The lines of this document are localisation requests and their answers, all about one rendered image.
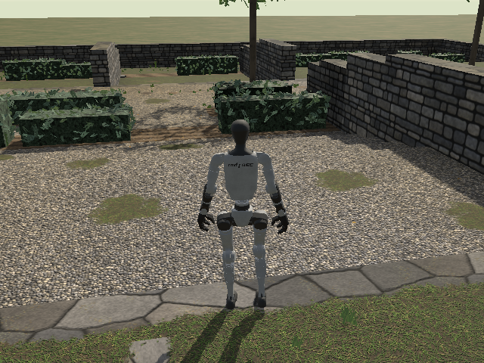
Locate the robot right upper arm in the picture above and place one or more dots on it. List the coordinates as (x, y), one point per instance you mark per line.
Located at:
(265, 160)

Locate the robot left upper arm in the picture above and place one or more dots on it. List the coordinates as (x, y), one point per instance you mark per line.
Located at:
(213, 173)

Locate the robot right forearm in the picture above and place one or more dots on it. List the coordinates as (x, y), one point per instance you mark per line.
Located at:
(278, 202)

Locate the left robot hand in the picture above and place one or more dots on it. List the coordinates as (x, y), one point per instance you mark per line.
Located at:
(201, 220)

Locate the left robot shin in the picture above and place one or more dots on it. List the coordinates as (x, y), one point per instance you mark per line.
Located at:
(229, 274)

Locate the robot left thigh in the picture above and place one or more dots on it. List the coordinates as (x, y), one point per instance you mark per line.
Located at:
(224, 223)

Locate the right robot hand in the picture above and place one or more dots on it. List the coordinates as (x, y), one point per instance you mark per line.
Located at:
(284, 223)

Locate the robot left forearm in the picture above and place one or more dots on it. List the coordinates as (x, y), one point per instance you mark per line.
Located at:
(206, 201)

